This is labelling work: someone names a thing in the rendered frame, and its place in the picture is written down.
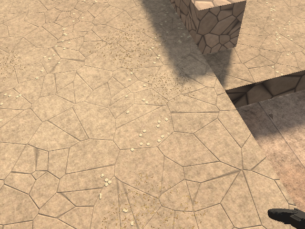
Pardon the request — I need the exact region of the right robot hand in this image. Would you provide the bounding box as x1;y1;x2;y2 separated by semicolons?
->
268;208;305;229

